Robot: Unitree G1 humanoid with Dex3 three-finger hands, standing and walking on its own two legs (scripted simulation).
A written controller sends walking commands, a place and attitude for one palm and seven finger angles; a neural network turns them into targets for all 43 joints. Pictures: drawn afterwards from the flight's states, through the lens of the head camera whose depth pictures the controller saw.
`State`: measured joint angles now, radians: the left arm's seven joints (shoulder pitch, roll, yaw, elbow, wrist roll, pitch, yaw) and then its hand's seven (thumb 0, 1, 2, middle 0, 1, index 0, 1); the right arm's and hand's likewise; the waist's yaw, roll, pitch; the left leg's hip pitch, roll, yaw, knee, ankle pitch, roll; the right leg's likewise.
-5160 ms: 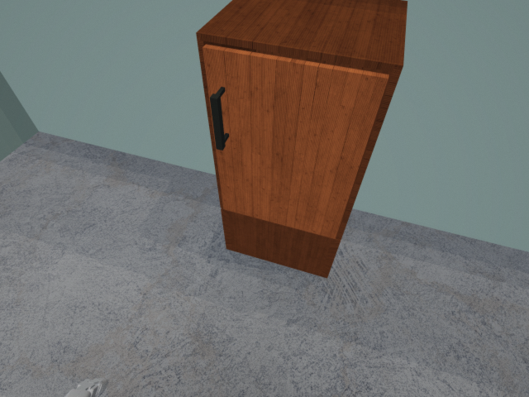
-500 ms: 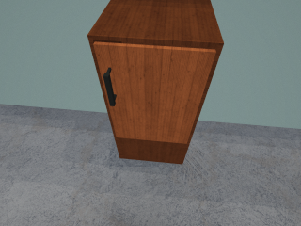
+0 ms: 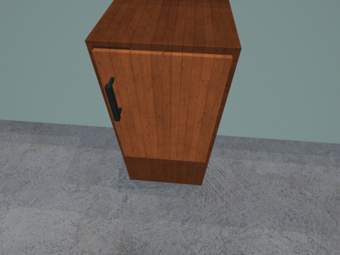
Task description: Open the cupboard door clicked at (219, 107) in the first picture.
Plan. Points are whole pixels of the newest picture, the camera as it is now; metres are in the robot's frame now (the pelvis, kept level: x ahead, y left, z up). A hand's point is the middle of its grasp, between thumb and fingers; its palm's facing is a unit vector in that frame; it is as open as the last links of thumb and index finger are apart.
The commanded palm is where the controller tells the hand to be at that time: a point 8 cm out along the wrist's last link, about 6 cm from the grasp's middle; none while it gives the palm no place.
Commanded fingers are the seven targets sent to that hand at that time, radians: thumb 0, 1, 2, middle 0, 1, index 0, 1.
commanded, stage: shuffle to correct the standing spot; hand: left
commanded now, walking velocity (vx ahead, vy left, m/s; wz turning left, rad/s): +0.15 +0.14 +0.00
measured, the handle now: (114, 100) +0.60 +0.23 -0.02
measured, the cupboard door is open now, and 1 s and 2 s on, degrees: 0 0 0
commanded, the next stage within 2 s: come to a stop and stand still in 0.16 s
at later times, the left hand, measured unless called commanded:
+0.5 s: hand out of the picture +0.08 +0.21 -0.17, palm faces +0.01 -0.96 -0.27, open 7.4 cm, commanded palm none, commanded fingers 0.00 0.90 0.90 -0.20 -0.30 -0.20 -0.30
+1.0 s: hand out of the picture +0.10 +0.20 -0.16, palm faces -0.02 -0.96 -0.27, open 7.3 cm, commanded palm none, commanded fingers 0.00 0.90 0.90 -0.20 -0.30 -0.20 -0.30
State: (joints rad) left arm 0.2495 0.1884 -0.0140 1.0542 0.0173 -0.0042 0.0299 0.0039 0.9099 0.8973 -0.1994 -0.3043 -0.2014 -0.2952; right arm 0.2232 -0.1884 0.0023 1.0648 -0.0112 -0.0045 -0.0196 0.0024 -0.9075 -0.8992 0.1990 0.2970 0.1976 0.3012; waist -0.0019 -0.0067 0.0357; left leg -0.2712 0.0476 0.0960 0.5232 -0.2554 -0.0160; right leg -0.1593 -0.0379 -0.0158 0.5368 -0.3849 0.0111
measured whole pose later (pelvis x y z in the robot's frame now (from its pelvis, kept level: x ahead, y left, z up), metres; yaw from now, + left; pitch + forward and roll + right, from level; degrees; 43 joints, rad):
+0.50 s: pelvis +0.05 +0.01 -0.01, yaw +0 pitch +1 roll +2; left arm 0.24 0.20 0.02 1.03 0.02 -0.02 0.03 0.01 0.91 0.90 -0.20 -0.30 -0.20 -0.29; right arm 0.25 -0.17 0.00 1.06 0.00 0.00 -0.03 0.00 -0.91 -0.90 0.20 0.30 0.20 0.30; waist 0.00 0.00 0.07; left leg -0.23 0.02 0.10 0.59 -0.36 -0.01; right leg -0.27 -0.04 -0.08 0.65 -0.38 -0.03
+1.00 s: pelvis +0.04 +0.01 +0.00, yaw -1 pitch -1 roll +1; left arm 0.22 0.17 -0.01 1.01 0.01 0.00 0.03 0.00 0.91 0.90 -0.20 -0.30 -0.20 -0.30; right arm 0.24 -0.19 -0.01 0.97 -0.01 0.00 -0.02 0.00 -0.92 -0.90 0.20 0.30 0.20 0.30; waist -0.01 0.05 0.04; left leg -0.21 0.03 0.10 0.53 -0.31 0.00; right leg -0.24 -0.03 -0.07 0.58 -0.33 -0.02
